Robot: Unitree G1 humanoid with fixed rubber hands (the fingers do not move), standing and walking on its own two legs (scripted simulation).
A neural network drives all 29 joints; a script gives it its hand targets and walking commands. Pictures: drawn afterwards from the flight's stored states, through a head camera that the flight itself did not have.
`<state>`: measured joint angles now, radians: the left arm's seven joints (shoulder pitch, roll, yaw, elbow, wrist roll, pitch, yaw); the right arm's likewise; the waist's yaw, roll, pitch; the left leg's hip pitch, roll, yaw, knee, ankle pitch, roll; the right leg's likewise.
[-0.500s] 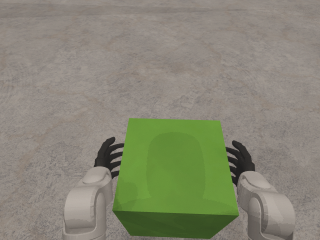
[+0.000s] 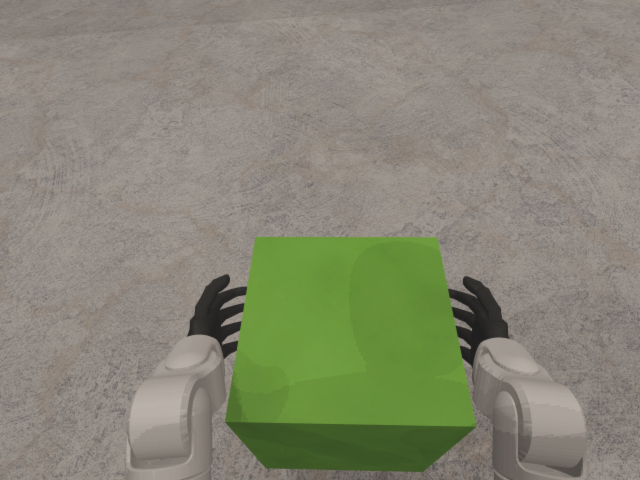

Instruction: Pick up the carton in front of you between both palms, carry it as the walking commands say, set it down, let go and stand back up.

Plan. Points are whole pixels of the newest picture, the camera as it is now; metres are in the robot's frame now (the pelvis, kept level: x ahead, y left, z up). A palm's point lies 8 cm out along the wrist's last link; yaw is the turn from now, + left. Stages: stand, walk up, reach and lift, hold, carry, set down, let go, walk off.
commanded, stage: carry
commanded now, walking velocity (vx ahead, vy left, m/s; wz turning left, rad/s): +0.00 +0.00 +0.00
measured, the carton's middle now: (344, 362) +0.26 +0.00 -0.01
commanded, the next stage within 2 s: hold in 1.88 s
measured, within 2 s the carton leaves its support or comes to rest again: neither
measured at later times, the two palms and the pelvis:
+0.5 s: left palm (214, 224) +0.41 +0.17 +0.08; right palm (451, 231) +0.39 -0.13 +0.08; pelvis +0.15 +0.03 -0.01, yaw -3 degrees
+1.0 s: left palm (224, 244) +0.40 +0.17 +0.04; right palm (444, 252) +0.39 -0.13 +0.04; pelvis +0.13 +0.03 -0.01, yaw -3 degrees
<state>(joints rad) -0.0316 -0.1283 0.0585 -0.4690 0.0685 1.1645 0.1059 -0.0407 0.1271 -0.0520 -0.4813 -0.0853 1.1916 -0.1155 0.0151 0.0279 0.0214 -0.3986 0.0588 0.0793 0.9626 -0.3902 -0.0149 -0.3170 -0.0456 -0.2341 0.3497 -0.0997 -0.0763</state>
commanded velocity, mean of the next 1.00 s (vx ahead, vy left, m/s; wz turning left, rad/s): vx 0.00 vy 0.00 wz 0.00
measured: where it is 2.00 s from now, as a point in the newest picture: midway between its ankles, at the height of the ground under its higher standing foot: outside the picture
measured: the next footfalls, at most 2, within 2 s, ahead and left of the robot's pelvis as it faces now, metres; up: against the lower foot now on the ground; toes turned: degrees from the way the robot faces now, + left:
left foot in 0.18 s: +0.19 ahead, +0.14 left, +0.00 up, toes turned -16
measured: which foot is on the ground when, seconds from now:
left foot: up 0.00-0.16, down 0.18-1.00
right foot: down 0.00-1.00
